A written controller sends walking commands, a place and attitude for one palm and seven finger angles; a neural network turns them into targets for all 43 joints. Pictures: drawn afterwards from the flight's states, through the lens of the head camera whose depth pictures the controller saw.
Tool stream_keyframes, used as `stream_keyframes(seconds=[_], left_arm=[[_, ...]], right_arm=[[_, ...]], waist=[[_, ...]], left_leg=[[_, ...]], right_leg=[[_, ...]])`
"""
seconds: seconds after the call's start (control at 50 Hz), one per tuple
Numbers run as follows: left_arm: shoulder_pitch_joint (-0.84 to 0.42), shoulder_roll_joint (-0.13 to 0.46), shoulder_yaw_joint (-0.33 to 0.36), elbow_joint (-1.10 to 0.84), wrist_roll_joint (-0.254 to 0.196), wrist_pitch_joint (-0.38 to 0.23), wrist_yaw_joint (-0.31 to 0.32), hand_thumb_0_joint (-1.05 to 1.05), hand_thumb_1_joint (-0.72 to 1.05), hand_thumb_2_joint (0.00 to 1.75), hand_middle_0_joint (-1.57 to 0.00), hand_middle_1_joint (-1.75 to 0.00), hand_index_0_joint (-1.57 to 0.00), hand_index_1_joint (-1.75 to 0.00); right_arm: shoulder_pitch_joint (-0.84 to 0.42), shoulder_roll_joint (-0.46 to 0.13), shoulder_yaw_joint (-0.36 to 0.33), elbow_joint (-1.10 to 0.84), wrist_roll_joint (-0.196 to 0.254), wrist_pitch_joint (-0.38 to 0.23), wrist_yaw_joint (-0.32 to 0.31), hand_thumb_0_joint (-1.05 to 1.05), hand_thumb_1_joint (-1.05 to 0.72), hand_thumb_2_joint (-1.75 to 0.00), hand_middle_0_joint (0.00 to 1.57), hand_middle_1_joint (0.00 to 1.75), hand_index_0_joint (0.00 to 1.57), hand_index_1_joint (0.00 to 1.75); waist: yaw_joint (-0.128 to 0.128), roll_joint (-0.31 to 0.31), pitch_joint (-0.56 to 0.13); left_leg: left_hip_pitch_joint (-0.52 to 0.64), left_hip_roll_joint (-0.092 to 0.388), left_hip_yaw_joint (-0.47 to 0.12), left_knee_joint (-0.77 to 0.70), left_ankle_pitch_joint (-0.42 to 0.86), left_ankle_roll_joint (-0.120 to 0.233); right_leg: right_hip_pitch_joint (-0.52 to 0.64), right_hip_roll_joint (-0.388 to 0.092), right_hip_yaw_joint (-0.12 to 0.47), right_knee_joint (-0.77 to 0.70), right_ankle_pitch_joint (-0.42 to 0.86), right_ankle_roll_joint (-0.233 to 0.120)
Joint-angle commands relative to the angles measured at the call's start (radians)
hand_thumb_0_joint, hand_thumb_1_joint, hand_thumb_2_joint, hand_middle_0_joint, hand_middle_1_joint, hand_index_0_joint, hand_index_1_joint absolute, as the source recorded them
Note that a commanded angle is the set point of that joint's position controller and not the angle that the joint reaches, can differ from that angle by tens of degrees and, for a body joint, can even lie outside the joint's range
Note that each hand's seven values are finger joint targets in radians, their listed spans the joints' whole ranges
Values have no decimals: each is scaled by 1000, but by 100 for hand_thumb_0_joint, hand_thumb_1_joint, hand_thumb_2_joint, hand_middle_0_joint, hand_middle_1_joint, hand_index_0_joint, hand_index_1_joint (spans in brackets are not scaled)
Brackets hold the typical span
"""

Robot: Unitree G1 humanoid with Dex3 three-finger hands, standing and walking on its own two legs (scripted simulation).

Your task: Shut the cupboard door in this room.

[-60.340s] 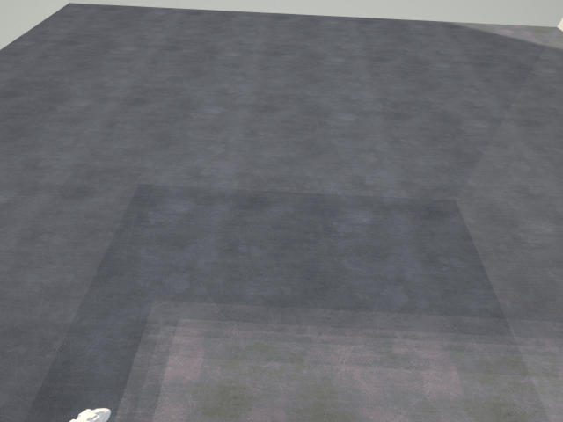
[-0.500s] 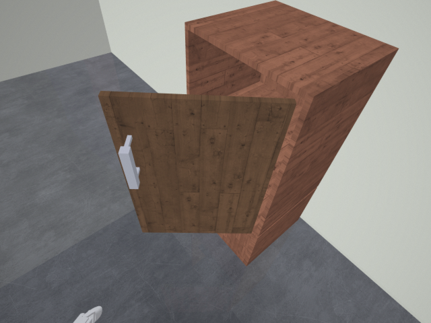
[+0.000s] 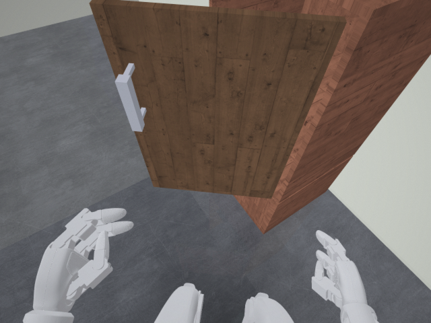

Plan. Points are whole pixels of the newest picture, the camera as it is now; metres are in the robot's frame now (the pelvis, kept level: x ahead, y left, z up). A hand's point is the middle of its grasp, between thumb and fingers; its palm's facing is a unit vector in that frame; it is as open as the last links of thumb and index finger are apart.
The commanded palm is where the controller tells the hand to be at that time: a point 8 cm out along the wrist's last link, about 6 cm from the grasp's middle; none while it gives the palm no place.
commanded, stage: raise the hand and make a fist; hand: left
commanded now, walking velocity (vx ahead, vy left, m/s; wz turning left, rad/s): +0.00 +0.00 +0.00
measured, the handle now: (134, 98) +0.51 +0.24 +0.10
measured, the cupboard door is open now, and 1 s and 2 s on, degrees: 51 51 51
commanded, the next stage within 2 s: bring the fist close to the handle in 1.32 s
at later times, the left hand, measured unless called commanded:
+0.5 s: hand (103, 237) +0.23 +0.20 +0.08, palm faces +0.02 -1.00 -0.02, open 3.3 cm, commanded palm +0.20 +0.26 +0.08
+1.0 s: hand (90, 214) +0.25 +0.22 +0.10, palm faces +0.02 -1.00 -0.04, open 3.1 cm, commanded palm +0.23 +0.27 +0.10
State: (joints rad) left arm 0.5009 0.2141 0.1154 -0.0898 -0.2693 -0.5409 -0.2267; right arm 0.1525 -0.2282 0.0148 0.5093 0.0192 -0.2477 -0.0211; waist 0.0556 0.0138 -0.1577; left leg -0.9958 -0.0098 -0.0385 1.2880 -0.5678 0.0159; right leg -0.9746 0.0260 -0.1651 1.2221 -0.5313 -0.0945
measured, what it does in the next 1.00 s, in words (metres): stands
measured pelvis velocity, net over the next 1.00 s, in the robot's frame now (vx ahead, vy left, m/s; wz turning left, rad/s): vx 0.02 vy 0.04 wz -0.02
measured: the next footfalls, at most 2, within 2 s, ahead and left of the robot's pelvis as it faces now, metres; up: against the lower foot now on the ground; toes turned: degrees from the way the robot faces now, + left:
none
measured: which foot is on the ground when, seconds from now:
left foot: down 0.00-1.00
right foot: down 0.00-1.00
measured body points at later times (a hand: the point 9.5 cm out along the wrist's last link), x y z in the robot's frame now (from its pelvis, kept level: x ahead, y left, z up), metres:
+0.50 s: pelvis +0.02 +0.03 +0.02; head +0.08 +0.04 +0.47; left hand +0.22 +0.26 +0.08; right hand +0.19 -0.22 -0.05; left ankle +0.03 +0.11 -0.63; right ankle +0.04 -0.07 -0.63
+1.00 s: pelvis +0.02 +0.04 +0.04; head +0.07 +0.05 +0.49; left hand +0.24 +0.28 +0.11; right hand +0.19 -0.19 -0.03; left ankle +0.03 +0.11 -0.63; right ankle +0.04 -0.07 -0.63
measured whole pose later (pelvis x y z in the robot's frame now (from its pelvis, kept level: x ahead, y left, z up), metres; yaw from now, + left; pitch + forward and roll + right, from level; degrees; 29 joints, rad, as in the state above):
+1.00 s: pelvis +0.02 +0.04 +0.04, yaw -1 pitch +13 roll -3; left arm 0.37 0.24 0.14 -0.05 -0.26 -0.35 -0.19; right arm 0.28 -0.24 0.04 0.49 0.02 -0.15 -0.03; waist 0.01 0.03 -0.14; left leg -0.79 -0.03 0.01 1.08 -0.52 0.07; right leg -0.77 0.02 -0.10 1.01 -0.46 -0.03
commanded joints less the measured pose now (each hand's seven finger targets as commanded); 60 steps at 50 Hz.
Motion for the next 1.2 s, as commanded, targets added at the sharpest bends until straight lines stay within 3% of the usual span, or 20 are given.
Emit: stream_keyframes(seconds=[0.0,0.04,0.08,0.12,0.16,0.22,0.26,0.3,0.34,0.36,0.44,0.48,0.6,0.64,0.76,0.8,0.98,1.1,1.14,1.18], left_arm=[[9,124,68,-159,-34,97,-67,0,90,90,-75,-90,-75,-90],[39,150,144,-142,-44,154,-39,0,90,90,-79,-94,-79,-94],[32,134,158,-187,-50,149,-9,0,90,90,-82,-98,-82,-98],[13,114,142,-211,-43,113,22,0,90,90,-86,-102,-86,-102],[13,100,122,-190,-35,76,33,0,90,90,-90,-106,-90,-106],[7,85,81,-154,-31,33,14,0,90,90,-95,-112,-95,-112],[-10,98,68,-171,-26,19,1,0,90,90,-99,-116,-99,-116],[-11,104,68,-172,-31,21,-3,0,90,90,-102,-120,-102,-120],[-25,121,82,-190,-33,23,8,0,90,90,-106,-124,-106,-124],[-36,112,71,-217,-30,21,15,0,90,90,-108,-126,-108,-126],[-30,123,86,-216,-19,30,47,0,90,90,-115,-134,-115,-134],[-37,95,56,-213,-13,41,50,0,90,90,-119,-138,-119,-138],[-77,108,47,-213,5,84,49,0,90,90,-130,-150,-130,-150],[-94,122,64,-195,2,95,51,0,90,90,-130,-150,-130,-150],[-141,116,61,-205,-1,99,46,0,90,90,-130,-150,-130,-150],[-156,120,65,-201,-3,104,44,0,90,90,-130,-150,-130,-150],[-164,127,79,-149,-14,131,29,0,90,90,-130,-150,-130,-150],[-174,128,83,-151,-14,111,40,0,90,90,-130,-150,-130,-150],[-188,153,99,-163,-16,100,45,0,90,90,-130,-150,-130,-150],[-176,133,85,-163,-14,95,43,0,90,90,-130,-150,-130,-150]], right_arm=[[20,-124,-69,-157,26,-25,-35,0,-90,-90,20,30,20,30],[9,-105,-66,-162,25,0,-40,0,-90,-90,20,30,20,30],[11,-93,-66,-169,19,11,-37,0,-90,-90,20,30,20,30],[14,-89,-64,-164,12,11,-35,0,-90,-90,20,30,20,30],[25,-91,-63,-156,4,11,-33,0,-90,-90,20,30,20,30],[34,-109,-65,-153,3,8,-32,0,-90,-90,20,30,20,30],[33,-119,-65,-157,5,4,-33,0,-90,-90,20,30,20,30],[44,-125,-66,-163,6,4,-36,0,-90,-90,20,30,20,30],[42,-132,-67,-164,7,8,-40,0,-90,-90,20,30,20,30],[43,-131,-66,-169,6,8,-39,0,-90,-90,20,30,20,30],[55,-134,-65,-166,-1,21,-39,0,-90,-90,20,30,20,30],[57,-136,-62,-175,1,28,-34,0,-90,-90,20,30,20,30],[71,-144,-52,-192,1,43,-30,0,-90,-90,20,30,20,30],[71,-146,-49,-190,-1,48,-31,0,-90,-90,20,30,20,30],[69,-148,-43,-192,1,46,-28,0,-90,-90,20,30,20,30],[77,-150,-42,-188,2,46,-28,0,-90,-90,20,30,20,30],[78,-154,-42,-181,7,43,-28,0,-90,-90,20,30,20,30],[71,-153,-44,-180,5,42,-26,0,-90,-90,20,30,20,30],[71,-156,-44,-177,2,41,-26,0,-90,-90,20,30,20,30],[69,-151,-45,-177,3,40,-24,0,-90,-90,20,30,20,30]], waist=[[-48,-23,-237],[-19,-64,-251],[-12,-57,-255],[-20,-40,-234],[-30,-62,-213],[-53,-61,-165],[-48,0,-170],[-48,-16,-175],[-42,11,-173],[-41,37,-191],[-42,27,-198],[-47,37,-178],[-52,70,-164],[-55,43,-147],[-53,80,-163],[-55,64,-167],[-51,37,-146],[-51,38,-141],[-51,44,-144],[-51,38,-157]], left_leg=[[58,-3,-9,-178,210,18],[47,-4,-10,-189,235,14],[62,-2,-11,-209,263,6],[80,2,-13,-226,276,4],[72,3,-17,-229,276,4],[71,3,-16,-236,234,5],[102,1,-13,-246,240,8],[129,0,-15,-269,237,11],[156,1,-18,-290,241,12],[184,1,-20,-303,251,12],[231,7,-32,-332,293,5],[248,8,-38,-348,296,-2],[304,18,-61,-389,312,-21],[299,17,-63,-393,305,-20],[337,20,-70,-409,322,-34],[349,23,-80,-418,341,-41],[332,14,-61,-430,327,-31],[308,8,-45,-422,289,-20],[296,5,-41,-412,281,-14],[297,5,-35,-408,288,-12]], right_leg=[[331,-55,302,-324,102,97],[400,-63,315,-328,169,113],[428,-69,304,-316,251,115],[406,-62,280,-301,284,110],[386,-56,265,-286,286,104],[328,-54,257,-301,201,100],[314,-52,255,-303,171,88],[300,-38,221,-301,141,76],[293,-25,198,-298,125,65],[289,-21,181,-288,144,63],[285,-3,132,-264,209,57],[272,-1,117,-264,213,56],[262,6,91,-274,213,52],[272,9,92,-283,214,51],[273,8,87,-289,216,51],[278,9,82,-289,224,51],[321,6,92,-322,232,53],[328,2,108,-330,210,53],[336,2,120,-332,209,51],[343,-1,123,-330,215,53]])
